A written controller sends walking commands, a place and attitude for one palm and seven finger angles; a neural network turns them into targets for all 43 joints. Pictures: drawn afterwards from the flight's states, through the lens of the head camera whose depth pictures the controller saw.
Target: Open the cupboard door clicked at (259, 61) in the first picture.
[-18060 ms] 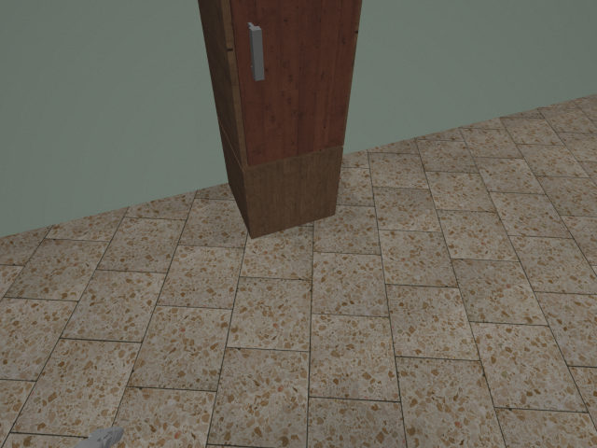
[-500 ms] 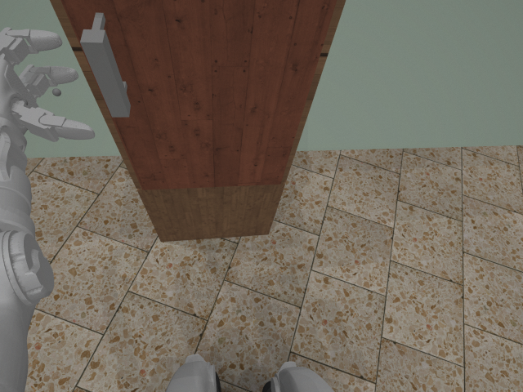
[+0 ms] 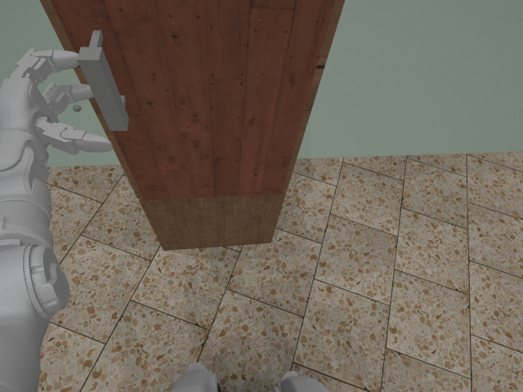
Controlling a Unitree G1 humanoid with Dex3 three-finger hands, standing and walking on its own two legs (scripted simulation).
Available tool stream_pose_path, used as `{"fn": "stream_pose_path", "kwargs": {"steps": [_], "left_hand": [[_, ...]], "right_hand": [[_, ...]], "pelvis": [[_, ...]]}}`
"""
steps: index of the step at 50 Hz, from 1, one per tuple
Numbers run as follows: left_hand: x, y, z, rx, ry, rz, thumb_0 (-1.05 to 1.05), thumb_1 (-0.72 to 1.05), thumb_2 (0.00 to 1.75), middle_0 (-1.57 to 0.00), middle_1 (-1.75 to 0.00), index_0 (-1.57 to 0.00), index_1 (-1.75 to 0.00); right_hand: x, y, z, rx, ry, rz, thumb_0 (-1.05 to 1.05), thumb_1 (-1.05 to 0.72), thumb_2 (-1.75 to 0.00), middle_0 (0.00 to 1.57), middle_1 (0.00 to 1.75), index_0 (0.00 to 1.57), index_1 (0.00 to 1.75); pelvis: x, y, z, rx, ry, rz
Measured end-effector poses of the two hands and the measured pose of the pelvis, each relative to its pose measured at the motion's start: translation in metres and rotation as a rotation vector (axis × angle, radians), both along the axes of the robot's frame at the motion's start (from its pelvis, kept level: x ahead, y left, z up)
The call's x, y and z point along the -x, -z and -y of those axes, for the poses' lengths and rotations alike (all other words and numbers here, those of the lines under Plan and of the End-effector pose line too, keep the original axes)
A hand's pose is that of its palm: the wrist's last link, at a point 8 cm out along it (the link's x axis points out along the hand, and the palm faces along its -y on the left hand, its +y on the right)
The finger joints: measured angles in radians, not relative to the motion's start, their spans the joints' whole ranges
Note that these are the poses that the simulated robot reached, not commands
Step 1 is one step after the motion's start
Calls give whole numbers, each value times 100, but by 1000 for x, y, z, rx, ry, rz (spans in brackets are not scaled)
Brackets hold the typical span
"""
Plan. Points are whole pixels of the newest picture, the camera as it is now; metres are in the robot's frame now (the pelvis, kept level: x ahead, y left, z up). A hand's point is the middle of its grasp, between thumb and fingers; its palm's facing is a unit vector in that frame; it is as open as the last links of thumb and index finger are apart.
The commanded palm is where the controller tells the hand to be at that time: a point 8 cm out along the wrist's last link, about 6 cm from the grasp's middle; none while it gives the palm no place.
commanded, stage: slide the fingers in behind the handle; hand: left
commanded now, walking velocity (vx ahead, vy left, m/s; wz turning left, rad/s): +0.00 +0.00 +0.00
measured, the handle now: (108, 83) +0.56 +0.20 +0.11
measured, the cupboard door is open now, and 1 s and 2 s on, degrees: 0 0 0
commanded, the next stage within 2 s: close the thumb around the handle in 0.98 s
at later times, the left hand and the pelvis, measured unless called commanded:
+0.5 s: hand (105, 107) +0.51 +0.20 +0.11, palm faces +0.04 -1.00 +0.01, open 14.0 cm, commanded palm +0.49 +0.24 +0.11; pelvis +0.00 +0.01 +0.00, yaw +0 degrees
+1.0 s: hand (105, 105) +0.51 +0.20 +0.11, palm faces +0.07 -1.00 +0.00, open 13.9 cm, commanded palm +0.49 +0.24 +0.11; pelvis +0.00 +0.00 +0.00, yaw +0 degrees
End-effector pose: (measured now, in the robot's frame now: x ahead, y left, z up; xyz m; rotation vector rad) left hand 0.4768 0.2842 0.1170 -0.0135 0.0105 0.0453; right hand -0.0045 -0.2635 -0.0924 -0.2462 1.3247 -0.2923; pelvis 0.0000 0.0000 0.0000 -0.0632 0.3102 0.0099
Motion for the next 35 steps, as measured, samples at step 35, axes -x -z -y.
{"fn": "stream_pose_path", "kwargs": {"steps": [35], "left_hand": [[-17, 8, 48, -2, -10, -2, -1, -50, 30, -30, -120, -30, -120]], "right_hand": [[24, 6, -10, -31, 26, -25, 0, -91, -90, 20, 30, 20, 30]], "pelvis": [[4, 4, -4, -5, 8, -6]]}}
